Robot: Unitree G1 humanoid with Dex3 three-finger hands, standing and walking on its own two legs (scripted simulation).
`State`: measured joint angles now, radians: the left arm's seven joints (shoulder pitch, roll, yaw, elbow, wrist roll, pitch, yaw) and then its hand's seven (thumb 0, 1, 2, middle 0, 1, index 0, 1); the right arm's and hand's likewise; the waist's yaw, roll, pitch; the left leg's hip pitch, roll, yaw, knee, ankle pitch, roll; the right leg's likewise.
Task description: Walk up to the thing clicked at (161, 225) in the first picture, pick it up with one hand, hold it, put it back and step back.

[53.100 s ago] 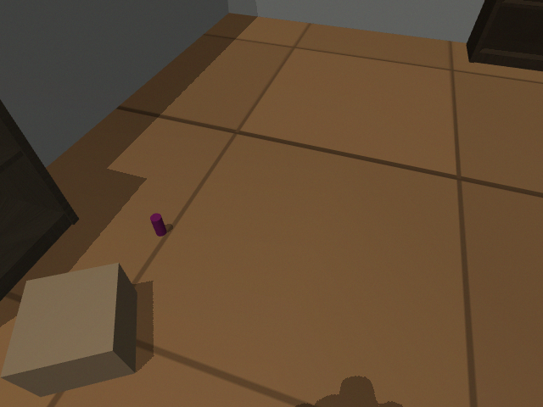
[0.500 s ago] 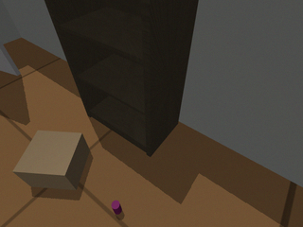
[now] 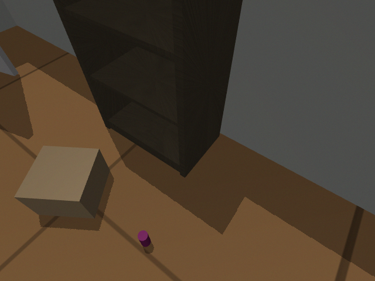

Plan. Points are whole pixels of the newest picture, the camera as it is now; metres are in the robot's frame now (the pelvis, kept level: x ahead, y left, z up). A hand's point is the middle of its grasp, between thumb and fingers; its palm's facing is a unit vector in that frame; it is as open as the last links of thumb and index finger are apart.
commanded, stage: step back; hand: left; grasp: from above
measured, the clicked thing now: (144, 238) +0.41 +0.22 -0.72
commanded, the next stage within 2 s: none
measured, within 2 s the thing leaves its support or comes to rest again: neither
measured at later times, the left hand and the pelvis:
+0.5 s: hand out of the picture +0.04 +0.27 -0.17, palm faces +0.03 -0.93 -0.38, open 7.4 cm; pelvis -0.09 +0.01 -0.02, yaw +3 degrees
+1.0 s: hand out of the picture -0.07 +0.26 -0.14, palm faces -0.02 -0.91 -0.42, open 7.4 cm; pelvis -0.19 +0.00 -0.01, yaw -1 degrees
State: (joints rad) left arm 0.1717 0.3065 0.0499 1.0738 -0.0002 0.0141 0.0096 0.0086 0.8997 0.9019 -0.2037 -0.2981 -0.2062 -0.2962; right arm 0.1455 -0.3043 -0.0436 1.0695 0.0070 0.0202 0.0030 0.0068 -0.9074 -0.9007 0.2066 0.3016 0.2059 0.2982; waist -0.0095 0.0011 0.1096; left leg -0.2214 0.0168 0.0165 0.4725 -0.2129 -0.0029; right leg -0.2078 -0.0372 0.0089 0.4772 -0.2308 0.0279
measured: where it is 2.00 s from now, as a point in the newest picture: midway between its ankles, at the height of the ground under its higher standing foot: outside the picture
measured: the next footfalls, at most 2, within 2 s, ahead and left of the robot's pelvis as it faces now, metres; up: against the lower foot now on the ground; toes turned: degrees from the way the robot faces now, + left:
left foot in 0.44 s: -0.08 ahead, +0.11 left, +0.00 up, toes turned +1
right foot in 0.78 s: -0.11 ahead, -0.12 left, +0.00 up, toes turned +2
